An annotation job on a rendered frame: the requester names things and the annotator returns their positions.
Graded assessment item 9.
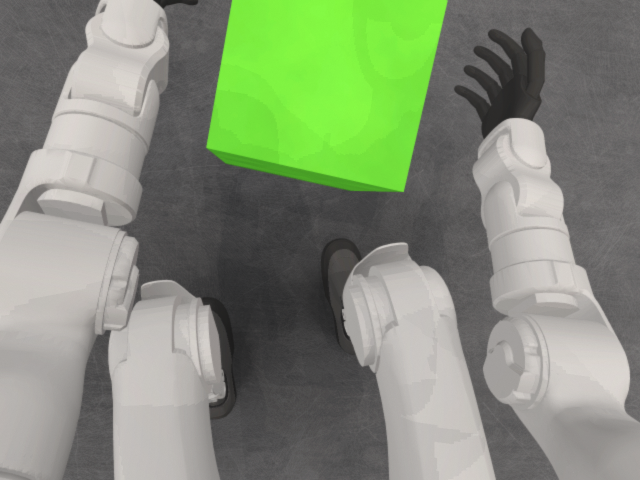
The robot right foot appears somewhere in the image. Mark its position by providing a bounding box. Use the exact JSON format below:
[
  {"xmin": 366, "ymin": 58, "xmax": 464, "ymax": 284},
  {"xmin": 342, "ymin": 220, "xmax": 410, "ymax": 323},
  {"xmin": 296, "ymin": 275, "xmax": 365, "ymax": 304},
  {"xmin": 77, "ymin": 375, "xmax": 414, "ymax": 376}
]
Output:
[{"xmin": 321, "ymin": 238, "xmax": 362, "ymax": 355}]

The left robot forearm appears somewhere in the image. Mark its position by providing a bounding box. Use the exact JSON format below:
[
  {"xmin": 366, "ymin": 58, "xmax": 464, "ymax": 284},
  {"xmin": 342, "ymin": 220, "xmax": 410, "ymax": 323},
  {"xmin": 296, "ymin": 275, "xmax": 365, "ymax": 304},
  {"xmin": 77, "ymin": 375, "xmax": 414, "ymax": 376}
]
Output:
[{"xmin": 0, "ymin": 0, "xmax": 169, "ymax": 242}]

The carton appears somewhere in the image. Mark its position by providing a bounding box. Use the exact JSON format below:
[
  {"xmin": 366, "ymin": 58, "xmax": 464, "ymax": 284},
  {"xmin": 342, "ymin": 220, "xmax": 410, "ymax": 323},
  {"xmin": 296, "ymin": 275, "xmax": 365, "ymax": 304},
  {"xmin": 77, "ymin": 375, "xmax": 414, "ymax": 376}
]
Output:
[{"xmin": 206, "ymin": 0, "xmax": 448, "ymax": 192}]

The robot right thigh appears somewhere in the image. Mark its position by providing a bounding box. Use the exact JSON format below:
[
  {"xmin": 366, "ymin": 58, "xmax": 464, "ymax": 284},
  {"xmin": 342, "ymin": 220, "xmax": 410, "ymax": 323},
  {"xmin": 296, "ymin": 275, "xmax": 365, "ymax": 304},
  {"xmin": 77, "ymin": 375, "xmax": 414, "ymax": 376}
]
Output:
[{"xmin": 346, "ymin": 259, "xmax": 496, "ymax": 480}]

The right robot forearm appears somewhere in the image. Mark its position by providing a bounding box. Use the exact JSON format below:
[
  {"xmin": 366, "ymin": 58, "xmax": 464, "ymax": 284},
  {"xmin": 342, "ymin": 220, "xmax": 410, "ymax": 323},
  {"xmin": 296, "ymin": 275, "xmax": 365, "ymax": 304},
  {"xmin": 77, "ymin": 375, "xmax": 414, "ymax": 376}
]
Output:
[{"xmin": 473, "ymin": 118, "xmax": 630, "ymax": 400}]

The right robot hand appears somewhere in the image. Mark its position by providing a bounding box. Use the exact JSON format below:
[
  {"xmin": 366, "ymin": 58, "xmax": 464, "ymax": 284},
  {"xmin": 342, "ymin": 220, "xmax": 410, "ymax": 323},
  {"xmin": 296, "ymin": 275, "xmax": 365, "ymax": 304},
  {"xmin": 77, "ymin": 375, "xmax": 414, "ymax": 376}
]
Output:
[{"xmin": 454, "ymin": 28, "xmax": 546, "ymax": 139}]

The left robot upper arm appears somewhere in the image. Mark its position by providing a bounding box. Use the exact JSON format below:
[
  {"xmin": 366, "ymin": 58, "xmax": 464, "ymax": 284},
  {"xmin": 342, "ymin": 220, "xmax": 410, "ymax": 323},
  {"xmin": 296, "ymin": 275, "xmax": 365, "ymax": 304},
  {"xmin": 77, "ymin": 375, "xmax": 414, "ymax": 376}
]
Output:
[{"xmin": 0, "ymin": 211, "xmax": 139, "ymax": 480}]

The right robot upper arm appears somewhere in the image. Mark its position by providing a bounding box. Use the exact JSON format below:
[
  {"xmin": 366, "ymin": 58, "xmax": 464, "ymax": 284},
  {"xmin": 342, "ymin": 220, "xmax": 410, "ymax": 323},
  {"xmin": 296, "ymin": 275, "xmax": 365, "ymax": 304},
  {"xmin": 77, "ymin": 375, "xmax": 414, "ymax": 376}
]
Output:
[{"xmin": 483, "ymin": 313, "xmax": 640, "ymax": 480}]

